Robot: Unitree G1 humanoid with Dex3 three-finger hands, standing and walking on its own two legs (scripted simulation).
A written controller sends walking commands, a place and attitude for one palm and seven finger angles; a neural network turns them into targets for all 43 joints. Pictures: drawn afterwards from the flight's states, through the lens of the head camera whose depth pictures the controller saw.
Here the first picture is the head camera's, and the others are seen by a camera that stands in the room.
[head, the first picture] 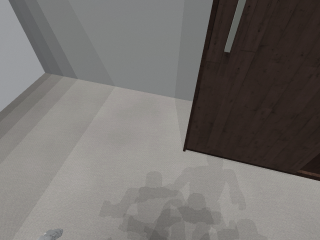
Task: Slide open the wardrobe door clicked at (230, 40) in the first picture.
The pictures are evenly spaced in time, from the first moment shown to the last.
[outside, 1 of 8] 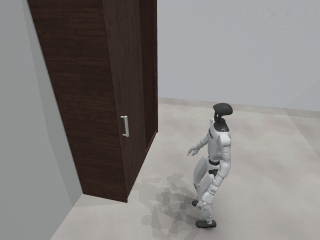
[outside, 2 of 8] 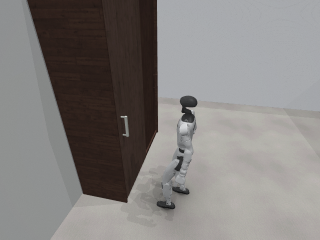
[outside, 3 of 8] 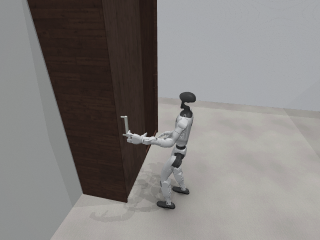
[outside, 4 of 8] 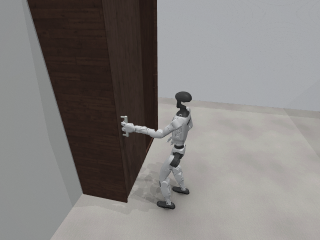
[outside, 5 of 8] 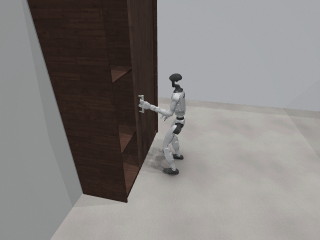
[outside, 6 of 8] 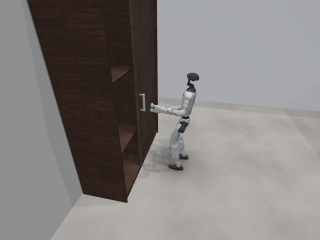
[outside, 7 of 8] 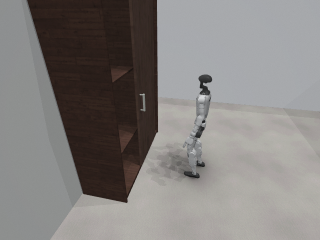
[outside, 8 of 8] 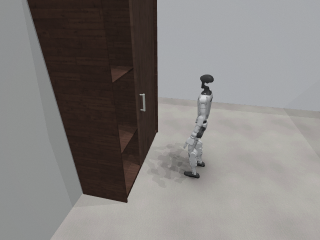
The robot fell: no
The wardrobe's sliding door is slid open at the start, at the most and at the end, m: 0.00 0.54 0.54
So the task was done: yes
